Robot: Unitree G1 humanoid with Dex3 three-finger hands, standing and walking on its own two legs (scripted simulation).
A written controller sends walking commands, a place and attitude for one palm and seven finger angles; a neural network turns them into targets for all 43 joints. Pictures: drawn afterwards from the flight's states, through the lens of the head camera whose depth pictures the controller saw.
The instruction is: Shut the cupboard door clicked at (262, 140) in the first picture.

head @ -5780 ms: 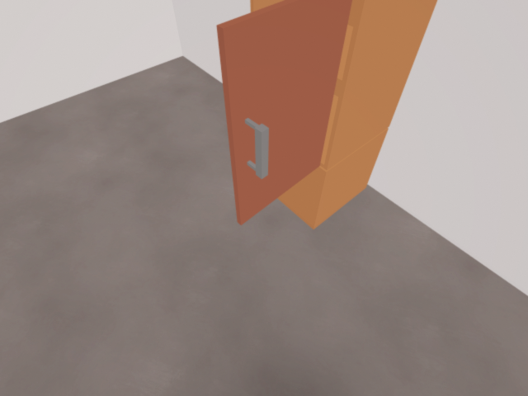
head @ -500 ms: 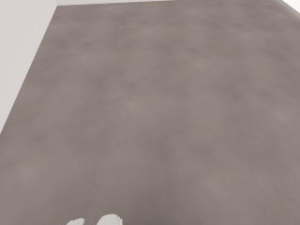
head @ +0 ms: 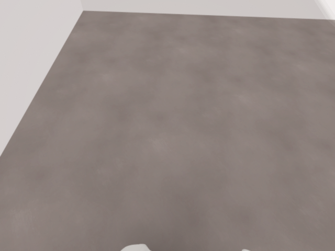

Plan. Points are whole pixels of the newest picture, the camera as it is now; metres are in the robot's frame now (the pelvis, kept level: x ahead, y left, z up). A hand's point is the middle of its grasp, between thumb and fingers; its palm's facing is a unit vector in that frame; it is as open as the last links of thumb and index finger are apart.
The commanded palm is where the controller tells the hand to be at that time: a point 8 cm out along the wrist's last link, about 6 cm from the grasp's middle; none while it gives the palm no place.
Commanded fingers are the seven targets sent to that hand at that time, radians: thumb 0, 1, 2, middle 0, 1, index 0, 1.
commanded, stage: walk to a spot facing it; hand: left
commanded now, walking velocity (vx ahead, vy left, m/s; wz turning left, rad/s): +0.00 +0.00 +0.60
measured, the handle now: out of the picture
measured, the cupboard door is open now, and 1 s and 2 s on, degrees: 93 93 93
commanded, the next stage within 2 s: none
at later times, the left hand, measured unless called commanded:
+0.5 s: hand (117, 227) +0.19 +0.15 -0.13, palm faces +0.23 -0.93 -0.27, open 7.4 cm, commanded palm none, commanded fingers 0.00 0.90 0.90 -0.20 -0.30 -0.20 -0.30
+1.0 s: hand out of the picture +0.01 +0.17 -0.17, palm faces +0.60 -0.75 -0.28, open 7.4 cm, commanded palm none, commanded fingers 0.00 0.90 0.90 -0.20 -0.30 -0.20 -0.30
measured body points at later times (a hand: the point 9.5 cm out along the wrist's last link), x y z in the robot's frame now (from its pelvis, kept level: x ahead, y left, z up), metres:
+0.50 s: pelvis +0.10 -0.06 +0.02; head +0.15 -0.07 +0.46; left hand +0.18 +0.20 -0.11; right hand +0.18 -0.31 -0.15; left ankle +0.03 +0.05 -0.66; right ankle +0.09 -0.16 -0.72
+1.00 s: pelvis +0.13 -0.03 +0.00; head +0.17 +0.02 +0.45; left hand -0.02 +0.21 -0.15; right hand +0.39 -0.16 -0.12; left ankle +0.08 +0.04 -0.72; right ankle +0.14 -0.18 -0.64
